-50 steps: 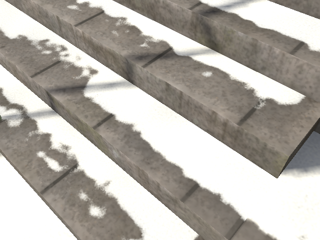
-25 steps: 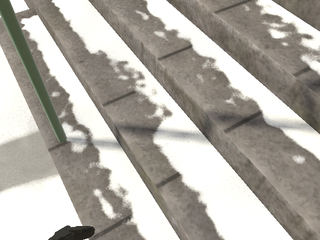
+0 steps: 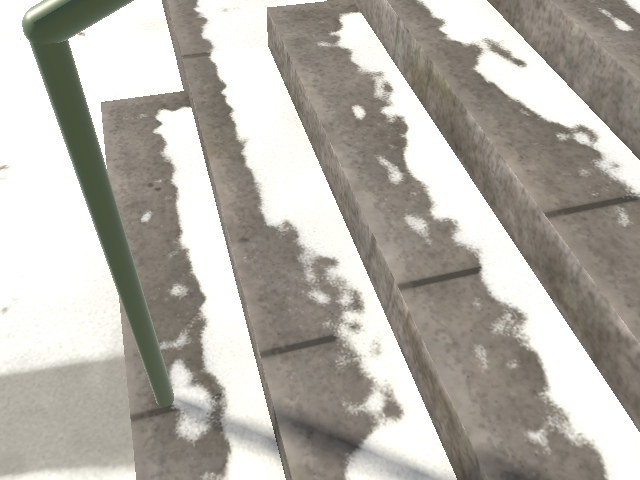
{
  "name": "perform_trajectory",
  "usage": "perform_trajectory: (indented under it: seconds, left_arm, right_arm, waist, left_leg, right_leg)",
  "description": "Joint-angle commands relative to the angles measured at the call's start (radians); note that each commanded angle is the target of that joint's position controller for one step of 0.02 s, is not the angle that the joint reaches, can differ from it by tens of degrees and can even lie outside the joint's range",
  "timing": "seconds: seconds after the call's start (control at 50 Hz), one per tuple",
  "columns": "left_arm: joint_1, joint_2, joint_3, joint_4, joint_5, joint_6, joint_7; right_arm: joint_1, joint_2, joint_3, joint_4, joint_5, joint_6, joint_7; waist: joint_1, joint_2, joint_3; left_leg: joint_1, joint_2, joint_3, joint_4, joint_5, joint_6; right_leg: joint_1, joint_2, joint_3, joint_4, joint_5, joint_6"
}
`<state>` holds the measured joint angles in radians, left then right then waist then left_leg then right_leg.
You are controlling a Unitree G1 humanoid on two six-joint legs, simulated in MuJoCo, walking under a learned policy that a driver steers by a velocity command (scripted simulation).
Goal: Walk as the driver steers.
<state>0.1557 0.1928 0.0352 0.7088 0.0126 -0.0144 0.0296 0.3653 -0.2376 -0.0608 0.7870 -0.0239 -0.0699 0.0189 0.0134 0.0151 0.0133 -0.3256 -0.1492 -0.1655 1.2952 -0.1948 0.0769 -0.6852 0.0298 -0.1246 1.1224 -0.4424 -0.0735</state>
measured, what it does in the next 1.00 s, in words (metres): walks ahead, turning right: left foot 0.14 m lower, then right foot 0.14 m higher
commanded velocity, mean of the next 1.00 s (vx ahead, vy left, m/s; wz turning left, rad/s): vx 0.09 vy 0.00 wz -0.44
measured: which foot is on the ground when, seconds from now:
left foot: up 0.00-0.40, down 0.42-0.98, up 1.00-1.00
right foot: down 0.00-0.42, up 0.44-0.96, down 0.98-1.00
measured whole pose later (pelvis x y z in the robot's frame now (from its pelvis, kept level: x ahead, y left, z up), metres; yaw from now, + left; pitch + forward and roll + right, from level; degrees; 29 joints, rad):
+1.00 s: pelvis +0.18 +0.00 -0.04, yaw -31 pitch +1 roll -1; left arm 0.04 0.18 0.01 0.49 0.00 0.09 0.03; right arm 0.32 -0.31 -0.06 0.68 -0.03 -0.01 -0.02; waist -0.04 0.04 0.02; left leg -0.25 0.21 0.25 0.47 -0.15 -0.02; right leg -0.71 -0.03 -0.06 1.36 -0.68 -0.03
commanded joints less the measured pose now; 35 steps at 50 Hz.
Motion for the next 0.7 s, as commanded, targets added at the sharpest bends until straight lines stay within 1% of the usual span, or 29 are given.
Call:
perform_trajectory:
  seconds: [0.02,0.04,0.08,0.12,0.14,0.18,0.22,0.24,0.28,0.3,0.32,0.34,0.36,0.38,0.4,0.42,0.44,0.46,0.48,0.5,0.52,0.54,0.56,0.58,0.6,0.62,0.64,0.66,0.7]
  left_arm:
    - [0.052,0.009,0.017,0.047,-0.005,-0.040,0.023]
    - [0.034,0.004,0.016,0.061,0.001,-0.054,0.022]
    - [0.025,0.038,0.023,0.075,-0.001,-0.074,0.028]
    - [0.055,0.087,0.036,0.091,-0.006,-0.079,0.026]
    - [0.086,0.098,0.039,0.098,-0.010,-0.077,0.027]
    - [0.161,0.114,0.048,0.105,-0.010,-0.054,0.036]
    - [0.192,0.138,0.060,0.084,-0.008,-0.038,0.050]
    - [0.195,0.145,0.065,0.070,0.000,-0.028,0.056]
    - [0.203,0.142,0.071,0.045,0.006,-0.015,0.059]
    - [0.203,0.136,0.074,0.035,0.002,-0.012,0.056]
    - [0.177,0.127,0.075,0.012,0.012,-0.013,0.060]
    - [0.164,0.120,0.079,-0.005,0.013,-0.015,0.069]
    - [0.161,0.112,0.081,-0.012,0.014,-0.009,0.076]
    - [0.172,0.104,0.080,-0.011,0.013,0.002,0.082]
    - [0.204,0.076,0.074,-0.004,0.008,0.009,0.081]
    - [0.215,0.063,0.071,-0.001,-0.003,0.022,0.061]
    - [0.225,0.029,0.070,-0.065,-0.040,0.030,0.054]
    - [0.285,0.031,0.050,-0.084,-0.047,0.025,0.061]
    - [0.230,0.024,0.041,-0.061,-0.008,0.022,0.071]
    - [0.176,0.023,0.038,-0.073,0.022,0.026,0.073]
    - [0.131,0.032,0.036,-0.100,0.041,0.040,0.065]
    - [0.043,0.019,0.034,-0.200,0.052,0.063,0.048]
    - [-0.051,0.066,0.043,-0.216,0.055,0.082,0.040]
    - [-0.068,0.065,0.043,-0.214,0.048,0.097,0.029]
    - [-0.045,0.048,0.040,-0.213,0.036,0.104,0.018]
    - [-0.050,0.027,0.034,-0.219,0.031,0.110,0.012]
    - [-0.050,0.007,0.028,-0.223,0.026,0.114,0.013]
    - [-0.045,0.019,0.029,-0.229,0.019,0.122,0.019]
    - [-0.109,0.000,0.021,-0.270,0.019,0.129,0.024]
  right_arm:
    - [-0.047,-0.032,0.002,-0.149,-0.006,0.013,-0.005]
    - [-0.022,-0.019,0.009,-0.148,0.001,0.035,-0.012]
    - [-0.017,-0.035,0.009,-0.166,-0.009,0.053,-0.022]
    - [-0.077,-0.057,0.007,-0.194,-0.009,0.043,-0.023]
    - [-0.119,-0.053,0.011,-0.207,-0.020,0.035,-0.017]
    - [-0.184,-0.047,0.022,-0.230,-0.030,0.028,0.004]
    - [-0.245,-0.032,0.037,-0.257,-0.036,0.031,0.023]
    - [-0.277,-0.028,0.041,-0.265,-0.034,0.030,0.028]
    - [-0.310,-0.016,0.047,-0.274,-0.014,0.026,0.023]
    - [-0.290,-0.027,0.043,-0.264,-0.005,0.019,0.026]
    - [-0.275,-0.027,0.040,-0.247,0.001,0.012,0.018]
    - [-0.236,-0.022,0.041,-0.227,0.007,0.000,0.014]
    - [-0.186,-0.019,0.037,-0.196,0.021,-0.011,0.012]
    - [-0.113,-0.018,0.032,-0.154,0.038,-0.018,0.004]
    - [-0.029,-0.033,0.020,-0.107,0.042,-0.020,-0.012]
    - [0.069,-0.054,0.012,-0.071,0.022,-0.021,-0.017]
    - [0.133,-0.120,0.011,-0.064,-0.013,-0.035,-0.009]
    - [0.150,-0.142,0.001,-0.086,-0.005,-0.034,0.006]
    - [0.074,-0.106,0.013,-0.129,-0.009,-0.023,0.010]
    - [0.004,-0.093,0.019,-0.173,-0.015,-0.016,-0.002]
    - [-0.053,-0.111,0.015,-0.182,-0.014,-0.006,-0.033]
    - [-0.118,-0.164,-0.005,-0.208,-0.002,-0.010,-0.075]
    - [-0.119,-0.111,0.016,-0.189,0.008,-0.001,-0.083]
    - [-0.113,-0.073,0.027,-0.188,0.009,0.010,-0.081]
    - [-0.105,-0.073,0.028,-0.186,0.015,0.013,-0.077]
    - [-0.082,-0.076,0.030,-0.174,0.021,0.012,-0.078]
    - [-0.054,-0.087,0.027,-0.163,0.019,0.012,-0.075]
    - [-0.013,-0.114,0.018,-0.159,0.012,0.015,-0.076]
    - [0.044,-0.146,0.005,-0.140,-0.002,0.012,-0.082]
  waist:
    - [-0.046,0.038,0.008]
    - [-0.082,0.018,-0.001]
    - [-0.107,-0.038,-0.008]
    - [-0.095,-0.050,-0.033]
    - [-0.086,-0.052,-0.049]
    - [-0.055,-0.043,-0.091]
    - [-0.021,-0.059,-0.100]
    - [-0.007,-0.080,-0.097]
    - [0.027,-0.098,-0.094]
    - [0.031,-0.109,-0.095]
    - [0.033,-0.136,-0.096]
    - [0.026,-0.117,-0.090]
    - [0.010,-0.082,-0.095]
    - [-0.017,-0.033,-0.092]
    - [-0.033,0.029,-0.083]
    - [-0.078,0.101,-0.088]
    - [-0.036,0.262,-0.112]
    - [-0.001,0.281,-0.254]
    - [0.008,0.125,-0.246]
    - [0.013,0.096,-0.239]
    - [0.043,0.072,-0.219]
    - [0.080,0.195,-0.140]
    - [0.065,0.087,-0.084]
    - [0.051,0.031,-0.051]
    - [0.053,0.024,-0.033]
    - [0.044,0.017,-0.017]
    - [0.034,0.022,-0.013]
    - [0.009,0.050,-0.027]
    - [-0.015,0.093,-0.029]
  left_leg:
    - [-0.305,0.088,-0.025,0.185,-0.083,-0.046]
    - [-0.285,0.114,-0.010,0.137,-0.098,-0.063]
    - [-0.266,0.135,0.041,0.067,-0.016,-0.072]
    - [-0.264,0.142,0.070,-0.035,0.098,-0.071]
    - [-0.261,0.146,0.092,-0.099,0.167,-0.075]
    - [-0.300,0.157,0.089,-0.208,0.273,-0.077]
    - [-0.307,0.146,0.101,-0.324,0.300,-0.085]
    - [-0.303,0.151,0.094,-0.399,0.304,-0.084]
    - [-0.263,0.145,0.099,-0.535,0.300,-0.092]
    - [-0.222,0.146,0.094,-0.596,0.317,-0.095]
    - [-0.175,0.151,0.090,-0.673,0.325,-0.095]
    - [-0.107,0.158,0.075,-0.796,0.392,-0.101]
    - [-0.017,0.165,0.089,-0.937,0.542,-0.109]
    - [0.111,0.170,0.129,-1.089,0.738,-0.119]
    - [0.255,0.198,0.170,-1.186,0.894,-0.127]
    - [0.460,0.284,0.132,-1.109,1.025,-0.097]
    - [0.634,0.441,0.026,-0.769,1.763,-0.066]
    - [0.707,0.590,-0.035,-0.684,1.832,0.032]
    - [0.613,0.577,-0.024,-0.738,1.431,0.104]
    - [0.505,0.579,-0.020,-0.784,1.135,0.162]
    - [0.385,0.611,-0.046,-0.862,0.852,0.219]
    - [0.209,0.699,-0.184,-0.973,0.511,0.241]
    - [0.127,0.621,-0.131,-1.015,0.286,0.206]
    - [0.085,0.534,-0.051,-1.016,0.135,0.161]
    - [0.053,0.485,0.007,-1.001,0.070,0.128]
    - [0.045,0.463,0.046,-0.995,0.083,0.116]
    - [0.050,0.449,0.073,-0.987,0.117,0.117]
    - [0.108,0.458,0.089,-1.006,0.225,0.148]
    - [0.210,0.488,0.078,-1.000,0.364,0.189]
  right_leg:
    - [0.158,-0.245,0.631,-0.601,0.327,-0.240]
    - [0.131,-0.234,0.552,-0.607,0.408,-0.226]
    - [0.114,-0.195,0.451,-0.621,0.600,-0.220]
    - [0.149,-0.164,0.377,-0.627,0.672,-0.212]
    - [0.178,-0.146,0.346,-0.607,0.660,-0.199]
    - [0.284,-0.127,0.336,-0.562,0.590,-0.171]
    - [0.358,-0.113,0.348,-0.538,0.560,-0.145]
    - [0.373,-0.112,0.355,-0.522,0.520,-0.131]
    - [0.393,-0.103,0.377,-0.453,0.458,-0.113]
    - [0.390,-0.091,0.376,-0.416,0.430,-0.099]
    - [0.385,-0.077,0.384,-0.360,0.375,-0.088]
    - [0.384,-0.046,0.383,-0.307,0.333,-0.066]
    - [0.384,-0.014,0.364,-0.228,0.261,-0.045]
    - [0.356,0.025,0.332,-0.120,0.186,-0.028]
    - [0.297,0.070,0.280,0.034,0.117,-0.009]
    - [0.100,0.111,0.207,0.302,-0.186,0.016]
    - [-0.192,0.164,0.137,0.693,-0.505,0.069]
    - [-0.284,0.094,0.126,0.894,-0.460,0.084]
    - [-0.367,0.083,0.164,1.005,-0.309,0.107]
    - [-0.386,0.073,0.145,1.100,-0.247,0.117]
    - [-0.386,0.044,0.165,1.183,-0.241,0.115]
    - [-0.398,-0.028,0.266,1.215,-0.162,0.110]
    - [-0.402,-0.020,0.255,1.234,-0.111,0.109]
    - [-0.390,-0.004,0.233,1.182,-0.059,0.105]
    - [-0.379,0.001,0.221,1.140,-0.025,0.106]
    - [-0.379,0.006,0.207,1.103,-0.012,0.106]
    - [-0.379,0.010,0.188,1.087,-0.009,0.110]
    - [-0.386,0.013,0.136,1.036,-0.066,0.112]
    - [-0.447,-0.011,0.162,1.019,-0.144,0.106]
